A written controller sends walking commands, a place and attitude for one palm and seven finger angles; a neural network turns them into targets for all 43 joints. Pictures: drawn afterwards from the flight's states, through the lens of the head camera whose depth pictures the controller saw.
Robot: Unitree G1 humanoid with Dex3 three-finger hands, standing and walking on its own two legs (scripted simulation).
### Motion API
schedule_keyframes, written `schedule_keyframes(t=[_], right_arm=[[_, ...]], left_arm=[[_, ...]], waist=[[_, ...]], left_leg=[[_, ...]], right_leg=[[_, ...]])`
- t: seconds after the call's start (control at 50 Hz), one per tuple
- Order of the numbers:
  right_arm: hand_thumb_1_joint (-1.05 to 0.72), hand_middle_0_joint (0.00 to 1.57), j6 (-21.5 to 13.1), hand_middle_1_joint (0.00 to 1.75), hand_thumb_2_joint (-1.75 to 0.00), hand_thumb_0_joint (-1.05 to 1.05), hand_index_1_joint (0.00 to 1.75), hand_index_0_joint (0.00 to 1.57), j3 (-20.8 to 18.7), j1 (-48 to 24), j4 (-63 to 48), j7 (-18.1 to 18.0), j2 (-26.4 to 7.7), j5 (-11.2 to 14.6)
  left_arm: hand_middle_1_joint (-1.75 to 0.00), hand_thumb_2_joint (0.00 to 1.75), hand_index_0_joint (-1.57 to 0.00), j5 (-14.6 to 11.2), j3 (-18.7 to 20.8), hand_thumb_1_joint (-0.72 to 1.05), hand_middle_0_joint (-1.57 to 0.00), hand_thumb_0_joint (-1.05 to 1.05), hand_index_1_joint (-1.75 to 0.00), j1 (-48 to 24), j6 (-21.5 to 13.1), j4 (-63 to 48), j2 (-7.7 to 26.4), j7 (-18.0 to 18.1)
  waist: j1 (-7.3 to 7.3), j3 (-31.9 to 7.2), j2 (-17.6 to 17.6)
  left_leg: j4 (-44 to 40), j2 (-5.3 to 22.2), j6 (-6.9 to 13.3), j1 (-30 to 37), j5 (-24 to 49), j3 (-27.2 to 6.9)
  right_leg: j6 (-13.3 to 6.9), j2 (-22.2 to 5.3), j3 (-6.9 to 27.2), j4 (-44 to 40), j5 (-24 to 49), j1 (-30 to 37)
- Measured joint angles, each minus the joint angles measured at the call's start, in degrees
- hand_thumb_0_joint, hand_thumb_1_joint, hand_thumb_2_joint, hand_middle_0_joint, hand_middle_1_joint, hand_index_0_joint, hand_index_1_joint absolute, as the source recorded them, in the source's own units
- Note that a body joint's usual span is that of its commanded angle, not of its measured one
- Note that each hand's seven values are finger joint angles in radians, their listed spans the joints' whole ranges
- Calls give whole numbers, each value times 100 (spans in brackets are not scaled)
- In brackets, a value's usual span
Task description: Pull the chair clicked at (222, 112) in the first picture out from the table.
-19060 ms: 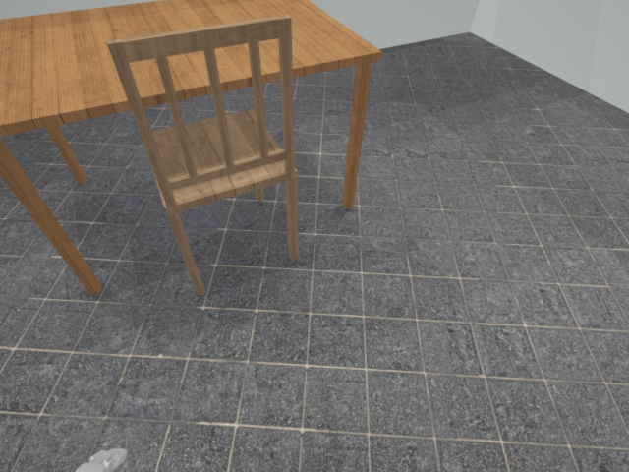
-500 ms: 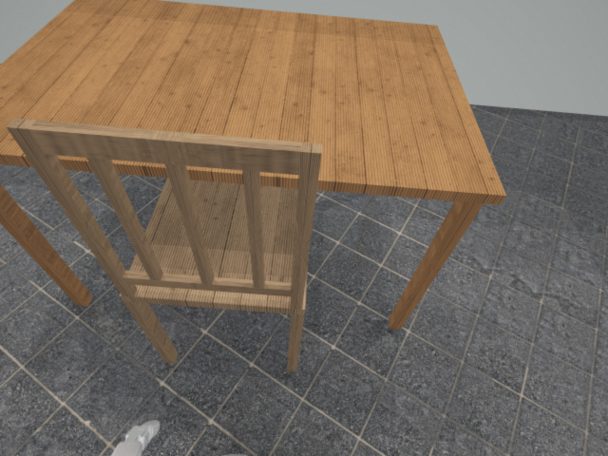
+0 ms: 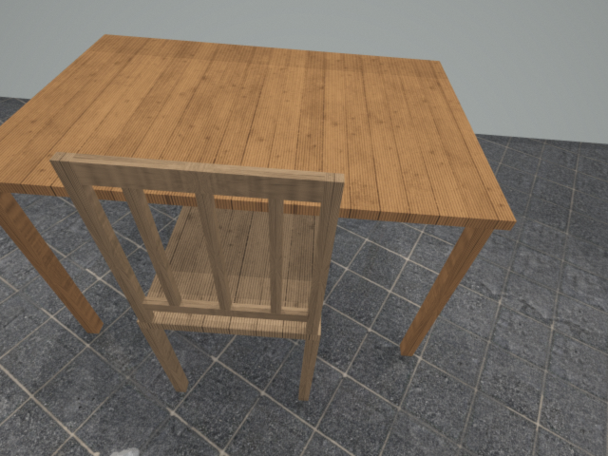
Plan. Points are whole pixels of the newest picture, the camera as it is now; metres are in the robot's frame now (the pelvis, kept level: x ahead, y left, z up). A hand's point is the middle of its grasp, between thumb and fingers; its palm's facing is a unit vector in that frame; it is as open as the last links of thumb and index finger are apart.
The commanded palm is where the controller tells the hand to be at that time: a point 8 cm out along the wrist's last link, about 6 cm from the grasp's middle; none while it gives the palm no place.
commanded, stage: relax the arm and regain balance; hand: left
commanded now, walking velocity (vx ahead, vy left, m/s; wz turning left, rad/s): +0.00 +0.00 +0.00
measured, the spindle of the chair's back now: (216, 258) +0.45 +0.19 -0.06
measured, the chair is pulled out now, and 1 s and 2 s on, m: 0.00 0.00 0.00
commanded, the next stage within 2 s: come to a stop and stand still in 0.10 s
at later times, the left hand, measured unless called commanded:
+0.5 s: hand out of the picture +0.00 +0.24 -0.16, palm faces -0.04 -0.94 -0.33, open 16.4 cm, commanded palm none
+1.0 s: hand out of the picture +0.00 +0.15 -0.18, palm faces -0.04 -0.98 -0.17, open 16.3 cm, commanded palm none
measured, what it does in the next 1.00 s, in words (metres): stands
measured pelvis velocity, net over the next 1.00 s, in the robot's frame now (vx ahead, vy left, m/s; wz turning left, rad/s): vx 0.03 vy -0.01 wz -0.03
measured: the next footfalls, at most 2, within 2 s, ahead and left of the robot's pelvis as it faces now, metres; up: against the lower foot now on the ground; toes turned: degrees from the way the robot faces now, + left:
none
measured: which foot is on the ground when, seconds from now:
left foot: down 0.00-1.00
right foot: down 0.00-1.00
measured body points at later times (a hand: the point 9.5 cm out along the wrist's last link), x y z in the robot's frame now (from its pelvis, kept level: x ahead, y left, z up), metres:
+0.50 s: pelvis +0.01 +0.02 -0.01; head +0.04 -0.01 +0.44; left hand +0.00 +0.29 -0.14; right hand +0.04 -0.22 -0.17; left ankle +0.04 +0.08 -0.74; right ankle -0.04 -0.12 -0.74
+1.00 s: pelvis +0.03 -0.01 +0.00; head +0.05 +0.00 +0.45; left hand +0.00 +0.21 -0.16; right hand +0.06 -0.24 -0.16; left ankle +0.04 +0.08 -0.74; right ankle -0.04 -0.12 -0.74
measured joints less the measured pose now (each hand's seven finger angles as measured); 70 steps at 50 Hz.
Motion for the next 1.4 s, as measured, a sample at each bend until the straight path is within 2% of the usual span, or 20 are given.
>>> schedule_keyframes(t=[0.28,0.38,0.5,0.64,0.82,1.22,1.4], right_arm=[[-91,20,11,30,-90,1,30,20,-9,81,163,31,-93,41],[-91,20,116,30,-90,1,30,20,-74,152,-221,68,-270,-6],[-91,20,83,30,-90,1,30,20,-34,165,-219,59,-350,23],[-93,20,-25,30,-90,1,30,20,21,39,-90,24,-244,57],[-91,20,-78,30,-90,1,30,20,26,-71,140,-25,-87,82],[-92,20,-73,30,-90,1,30,20,-2,76,518,-82,76,89],[-92,20,-66,30,-90,1,30,20,5,116,612,-83,123,88]], left_arm=[[-30,30,-15,175,-122,-53,-15,9,-30,350,-2,412,358,46],[-30,30,-15,256,-306,-53,-15,4,-30,568,53,403,280,-15],[-30,30,-15,221,-500,-51,-15,1,-30,856,4,592,-64,-52],[-30,30,-15,238,-677,-50,-15,-1,-30,988,-11,761,-396,-24],[-30,29,-15,250,-749,-50,-15,-3,-30,976,-44,868,-594,-27],[-30,30,-15,220,-618,-49,-15,-2,-30,962,-60,917,-454,8],[-30,30,-15,205,-615,-48,-15,-2,-30,969,-62,920,-498,2]], waist=[[6,-2,91],[-66,132,333],[28,163,570],[58,172,391],[89,180,64],[57,247,4],[56,260,3]], left_leg=[[-152,-71,79,103,26,94],[410,-93,135,-320,-259,115],[388,-176,177,-246,-317,175],[296,-190,134,-5,-377,214],[181,-109,32,142,-380,189],[29,17,-99,280,-325,134],[-11,40,-128,305,-295,117]], right_leg=[[94,-82,89,-137,37,78],[-11,-116,79,488,-295,-364],[145,-213,139,537,-366,-333],[135,-229,187,551,-468,-155],[40,-141,177,394,-446,1],[-84,-4,144,137,-336,183],[-113,21,130,95,-310,210]])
